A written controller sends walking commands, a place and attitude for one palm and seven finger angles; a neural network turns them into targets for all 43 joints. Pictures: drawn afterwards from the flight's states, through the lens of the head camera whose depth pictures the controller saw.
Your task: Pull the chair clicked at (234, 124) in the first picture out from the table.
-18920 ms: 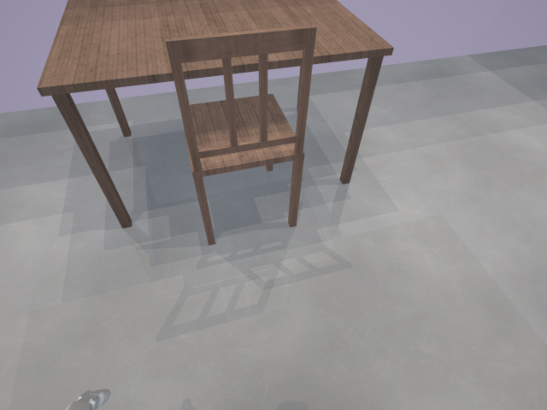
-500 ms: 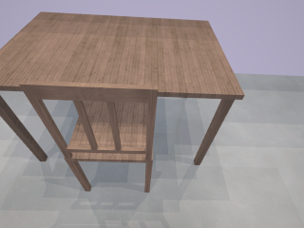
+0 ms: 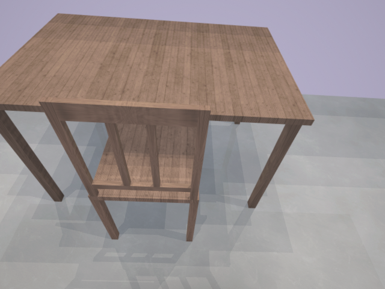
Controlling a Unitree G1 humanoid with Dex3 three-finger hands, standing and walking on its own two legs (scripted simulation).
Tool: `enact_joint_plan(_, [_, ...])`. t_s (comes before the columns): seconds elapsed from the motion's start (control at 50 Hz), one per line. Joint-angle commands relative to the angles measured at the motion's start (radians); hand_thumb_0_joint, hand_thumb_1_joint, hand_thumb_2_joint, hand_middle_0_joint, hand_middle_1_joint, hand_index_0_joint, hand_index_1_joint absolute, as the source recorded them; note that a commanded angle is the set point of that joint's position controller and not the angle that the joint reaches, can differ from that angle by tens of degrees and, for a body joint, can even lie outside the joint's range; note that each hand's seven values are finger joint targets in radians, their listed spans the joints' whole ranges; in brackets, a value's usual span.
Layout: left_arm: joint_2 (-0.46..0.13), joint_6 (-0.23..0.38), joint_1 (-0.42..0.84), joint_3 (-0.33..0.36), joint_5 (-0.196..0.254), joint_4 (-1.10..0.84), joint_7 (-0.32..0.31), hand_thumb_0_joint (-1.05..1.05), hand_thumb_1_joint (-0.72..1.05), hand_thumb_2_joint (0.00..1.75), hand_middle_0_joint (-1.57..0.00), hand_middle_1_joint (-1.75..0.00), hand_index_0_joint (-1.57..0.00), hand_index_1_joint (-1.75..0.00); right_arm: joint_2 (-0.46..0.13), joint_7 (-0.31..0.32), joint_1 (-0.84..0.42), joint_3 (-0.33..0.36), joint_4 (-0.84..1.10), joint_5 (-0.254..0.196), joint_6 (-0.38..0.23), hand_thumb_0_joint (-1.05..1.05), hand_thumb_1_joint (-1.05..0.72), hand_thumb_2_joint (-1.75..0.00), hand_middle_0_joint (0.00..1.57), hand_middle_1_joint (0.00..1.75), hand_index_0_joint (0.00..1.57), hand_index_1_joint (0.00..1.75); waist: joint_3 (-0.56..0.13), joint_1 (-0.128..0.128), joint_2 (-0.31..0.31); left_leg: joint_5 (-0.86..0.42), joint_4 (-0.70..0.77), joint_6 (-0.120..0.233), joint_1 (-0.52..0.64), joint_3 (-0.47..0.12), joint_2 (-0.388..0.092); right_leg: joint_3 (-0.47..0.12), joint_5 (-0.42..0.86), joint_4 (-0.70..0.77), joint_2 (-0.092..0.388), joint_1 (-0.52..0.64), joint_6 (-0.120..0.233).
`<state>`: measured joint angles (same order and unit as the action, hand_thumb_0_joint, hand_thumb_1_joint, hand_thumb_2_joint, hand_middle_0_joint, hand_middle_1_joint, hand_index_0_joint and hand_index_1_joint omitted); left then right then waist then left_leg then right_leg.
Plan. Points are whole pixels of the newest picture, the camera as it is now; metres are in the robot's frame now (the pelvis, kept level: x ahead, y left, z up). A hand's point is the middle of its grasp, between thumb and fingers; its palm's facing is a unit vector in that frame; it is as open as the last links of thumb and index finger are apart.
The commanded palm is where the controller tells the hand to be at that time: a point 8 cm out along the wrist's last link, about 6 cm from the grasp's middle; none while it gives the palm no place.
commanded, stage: shuffle to correct the standing spot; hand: left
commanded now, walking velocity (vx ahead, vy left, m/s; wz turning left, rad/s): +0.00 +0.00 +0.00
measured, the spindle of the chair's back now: (119, 157) +0.48 +0.25 -0.09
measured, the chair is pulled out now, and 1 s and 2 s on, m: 0.00 0.00 0.00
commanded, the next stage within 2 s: come to a stop and stand still in 0.36 s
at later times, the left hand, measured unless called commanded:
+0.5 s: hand out of the picture +0.05 +0.14 -0.18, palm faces +0.00 -0.98 -0.18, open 7.3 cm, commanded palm none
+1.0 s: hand out of the picture +0.03 +0.15 -0.19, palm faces +0.12 -0.97 -0.19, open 7.4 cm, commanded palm none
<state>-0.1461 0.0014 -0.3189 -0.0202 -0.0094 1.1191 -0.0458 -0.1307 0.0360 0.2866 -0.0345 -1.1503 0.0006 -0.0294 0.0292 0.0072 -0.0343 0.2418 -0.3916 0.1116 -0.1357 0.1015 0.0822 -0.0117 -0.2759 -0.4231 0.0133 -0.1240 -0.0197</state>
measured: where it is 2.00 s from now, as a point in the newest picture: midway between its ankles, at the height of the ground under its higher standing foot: outside the picture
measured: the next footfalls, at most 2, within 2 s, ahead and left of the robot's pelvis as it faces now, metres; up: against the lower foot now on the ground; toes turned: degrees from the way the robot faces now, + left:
right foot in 0.54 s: +0.11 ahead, -0.18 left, +0.00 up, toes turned -2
right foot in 1.34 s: +0.03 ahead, -0.15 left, +0.00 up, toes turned +2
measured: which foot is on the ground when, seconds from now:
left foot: down 0.00-1.00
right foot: down 0.00-0.14, up 0.16-0.52, down 0.54-0.96, up 0.98-1.00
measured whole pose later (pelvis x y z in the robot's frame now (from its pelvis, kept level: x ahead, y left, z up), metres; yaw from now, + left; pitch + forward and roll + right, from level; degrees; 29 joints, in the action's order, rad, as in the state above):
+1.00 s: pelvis +0.03 -0.03 -0.01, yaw +3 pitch -2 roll +1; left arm -0.20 -0.04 -0.25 0.04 -0.02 1.03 -0.05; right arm -0.18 0.03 0.16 0.02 -1.00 0.01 0.00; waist 0.07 0.04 -0.08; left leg 0.27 -0.51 0.06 -0.20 0.11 0.03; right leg 0.03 -0.37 -0.65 0.07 -0.31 -0.01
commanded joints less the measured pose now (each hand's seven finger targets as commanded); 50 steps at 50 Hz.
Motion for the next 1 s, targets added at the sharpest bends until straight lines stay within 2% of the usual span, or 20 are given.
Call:
enact_joint_plan(0.0, [-0.073,0.009,-0.083,0.010,-0.002,-0.019,-0.002,0.00,0.90,0.90,-0.20,-0.30,-0.20,-0.30,-0.119,0.009,0.069,0.024,0.024,0.004,-0.013,0.00,-0.90,-0.90,0.20,0.30,0.20,0.30,0.048,-0.003,0.034,-0.184,0.108,-0.047,0.005,-0.191,-0.203,-0.059,0.114,0.042,0.078,-0.076,0.046])
enact_joint_plan(0.08, [-0.059,-0.004,-0.069,0.012,-0.012,-0.020,0.007,0.00,0.90,0.90,-0.20,-0.30,-0.20,-0.30,-0.138,0.012,0.098,0.037,0.010,0.009,-0.003,0.00,-0.90,-0.90,0.20,0.30,0.20,0.30,0.082,-0.021,0.062,0.140,0.195,-0.020,0.004,-0.290,-0.269,0.002,-0.074,-0.045,0.031,-0.164,0.044])
enact_joint_plan(0.14, [-0.058,-0.017,-0.049,0.020,-0.024,-0.032,0.014,0.00,0.90,0.90,-0.20,-0.30,-0.20,-0.30,-0.151,0.014,0.123,0.047,0.011,0.015,0.006,0.00,-0.90,-0.90,0.20,0.30,0.20,0.30,0.132,-0.034,0.095,0.274,0.254,0.038,-0.025,-0.379,-0.338,0.027,-0.186,-0.237,0.021,-0.278,0.041])
enact_joint_plan(0.2, [-0.054,-0.018,-0.019,0.032,-0.029,-0.053,0.020,0.00,0.90,0.90,-0.20,-0.30,-0.20,-0.30,-0.143,0.015,0.148,0.050,0.012,0.023,0.002,0.00,-0.90,-0.90,0.20,0.30,0.20,0.30,0.126,-0.045,0.065,0.198,0.249,0.093,-0.009,-0.409,-0.380,0.003,-0.194,-0.426,0.045,-0.381,0.049])
enact_joint_plan(0.26, [-0.040,-0.008,0.003,0.034,-0.024,-0.066,0.026,0.00,0.90,0.90,-0.20,-0.30,-0.20,-0.30,-0.130,0.014,0.146,0.051,0.013,0.025,-0.006,0.00,-0.90,-0.90,0.20,0.30,0.20,0.30,0.095,-0.042,0.041,0.024,0.218,0.113,0.011,-0.375,-0.378,0.011,-0.172,-0.429,0.062,-0.388,0.042])
enact_joint_plan(0.42, [-0.026,0.001,0.038,0.042,-0.012,-0.077,0.032,0.00,0.90,0.90,-0.20,-0.30,-0.20,-0.30,-0.131,0.014,0.168,0.060,0.000,0.031,-0.005,0.00,-0.90,-0.90,0.20,0.30,0.20,0.30,0.052,-0.041,0.136,-0.184,0.118,0.064,-0.022,-0.280,-0.319,0.074,-0.097,-0.221,0.025,-0.248,0.037])
enact_joint_plan(0.48, [-0.038,0.018,-0.024,0.045,-0.008,-0.053,0.026,0.00,0.90,0.90,-0.20,-0.30,-0.20,-0.30,-0.104,0.012,0.158,0.053,0.002,0.022,-0.003,0.00,-0.90,-0.90,0.20,0.30,0.20,0.30,0.032,-0.001,0.098,-0.196,-0.005,-0.002,-0.091,-0.202,-0.247,0.063,0.076,0.007,0.022,-0.051,0.036])
enact_joint_plan(0.52, [-0.102,0.039,-0.106,0.046,-0.003,-0.021,0.010,0.00,0.90,0.90,-0.20,-0.30,-0.20,-0.30,-0.039,0.006,0.162,0.033,0.020,0.008,-0.010,0.00,-0.90,-0.90,0.20,0.30,0.20,0.30,-0.042,0.013,-0.061,0.072,-0.093,-0.079,-0.251,-0.087,-0.130,-0.147,0.411,0.007,0.204,0.172,0.092])
enact_joint_plan(0.54, [-0.131,0.040,-0.102,0.044,0.001,-0.018,0.008,0.00,0.90,0.90,-0.20,-0.30,-0.20,-0.30,-0.029,0.005,0.171,0.032,0.018,0.008,-0.007,0.00,-0.90,-0.90,0.20,0.30,0.20,0.30,-0.035,0.005,-0.092,0.199,-0.100,-0.097,-0.249,-0.057,-0.100,-0.180,0.521,0.011,0.276,0.153,0.138])
enact_joint_plan(0.56, [-0.149,0.035,-0.065,0.043,0.001,-0.029,0.007,0.00,0.90,0.90,-0.20,-0.30,-0.20,-0.30,-0.033,0.004,0.176,0.035,0.013,0.007,0.000,0.00,-0.90,-0.90,0.20,0.30,0.20,0.30,0.009,-0.010,-0.007,0.204,-0.068,-0.099,-0.197,-0.075,-0.099,-0.162,0.529,0.010,0.290,0.058,0.147])
enact_joint_plan(0.6, [-0.127,0.038,-0.022,0.044,0.003,-0.046,0.003,0.00,0.90,0.90,-0.20,-0.30,-0.20,-0.30,-0.032,0.009,0.173,0.033,0.009,0.005,0.010,0.00,-0.90,-0.90,0.20,0.30,0.20,0.30,0.031,-0.019,-0.083,0.038,-0.055,-0.107,-0.139,-0.082,-0.136,-0.120,0.679,-0.013,0.225,0.016,0.119])
enact_joint_plan(0.68, [-0.164,0.027,-0.038,0.064,0.003,-0.072,-0.013,0.00,0.90,0.90,-0.20,-0.30,-0.20,-0.30,-0.075,0.017,0.142,0.052,0.045,-0.003,0.019,0.00,-0.90,-0.90,0.20,0.30,0.20,0.30,-0.049,0.006,-0.001,-0.218,-0.086,-0.116,-0.120,-0.082,-0.148,-0.099,0.964,-0.126,0.222,0.096,0.106])
enact_joint_plan(0.72, [-0.191,0.021,-0.064,0.079,-0.003,-0.075,-0.020,0.00,0.90,0.90,-0.20,-0.30,-0.20,-0.30,-0.086,0.017,0.116,0.064,0.075,-0.003,0.032,0.00,-0.90,-0.90,0.20,0.30,0.20,0.30,-0.091,0.020,-0.052,-0.120,-0.160,-0.124,-0.151,-0.060,-0.129,-0.147,1.047,-0.126,0.272,0.144,0.143])
enact_joint_plan(0.78, [-0.208,0.009,-0.075,0.088,-0.017,-0.088,-0.025,0.00,0.90,0.90,-0.20,-0.30,-0.20,-0.30,-0.078,0.012,0.037,0.072,0.128,0.000,0.045,0.00,-0.90,-0.90,0.20,0.30,0.20,0.30,-0.097,0.045,-0.144,0.277,-0.284,-0.133,-0.261,-0.058,-0.092,-0.221,1.137,-0.082,0.360,0.181,0.236])
enact_joint_plan(0.84, [-0.200,-0.003,-0.011,0.087,-0.025,-0.125,-0.021,0.00,0.90,0.90,-0.20,-0.30,-0.20,-0.30,-0.073,0.002,0.013,0.076,0.155,-0.004,0.050,0.00,-0.90,-0.90,0.20,0.30,0.20,0.30,-0.101,0.016,-0.153,0.219,-0.200,-0.132,-0.175,-0.064,-0.088,-0.176,0.911,-0.071,0.322,0.064,0.225])
enact_joint_plan(0.88, [-0.187,-0.012,0.067,0.081,-0.015,-0.158,-0.012,0.00,0.90,0.90,-0.20,-0.30,-0.20,-0.30,-0.075,-0.004,0.084,0.073,0.130,-0.001,0.042,0.00,-0.90,-0.90,0.20,0.30,0.20,0.30,-0.106,-0.039,-0.115,-0.040,-0.012,-0.124,0.057,-0.034,-0.098,-0.091,0.490,-0.077,0.223,-0.134,0.128])
enact_joint_plan(0.9, [-0.154,-0.017,0.080,0.074,-0.011,-0.171,-0.007,0.00,0.90,0.90,-0.20,-0.30,-0.20,-0.30,-0.106,-0.004,0.090,0.076,0.129,0.005,0.033,0.00,-0.90,-0.90,0.20,0.30,0.20,0.30,-0.106,-0.043,-0.006,-0.080,0.034,-0.102,0.114,-0.090,-0.158,-0.042,0.220,-0.108,0.145,-0.218,0.080])
enact_joint_plan(0.92, [-0.111,-0.025,0.085,0.066,-0.005,-0.177,0.002,0.00,0.90,0.90,-0.20,-0.30,-0.20,-0.30,-0.152,-0.006,0.050,0.080,0.141,0.018,0.028,0.00,-0.90,-0.90,0.20,0.30,0.20,0.30,-0.049,-0.031,0.172,-0.039,0.117,-0.048,0.028,-0.237,-0.281,0.042,-0.067,-0.166,0.049,-0.258,0.024])
enact_joint_plan(0.94, [-0.091,-0.033,0.077,0.064,-0.011,-0.164,0.000,0.00,0.90,0.90,-0.20,-0.30,-0.20,-0.30,-0.169,-0.014,0.006,0.078,0.150,0.023,0.030,0.00,-0.90,-0.90,0.20,0.30,0.20,0.30,0.027,-0.030,0.240,0.084,0.212,0.010,-0.116,-0.317,-0.358,0.051,-0.217,-0.292,0.026,-0.215,0.017])
enact_joint_plan(0.98, [-0.090,-0.040,0.016,0.059,-0.026,-0.136,0.008,0.00,0.90,0.90,-0.20,-0.30,-0.20,-0.30,-0.150,-0.010,-0.066,0.063,0.173,0.023,0.025,0.00,-0.90,-0.90,0.20,0.30,0.20,0.30,0.117,0.005,0.192,0.308,0.277,0.051,-0.251,-0.340,-0.350,0.006,-0.199,-0.445,0.040,-0.204,0.036])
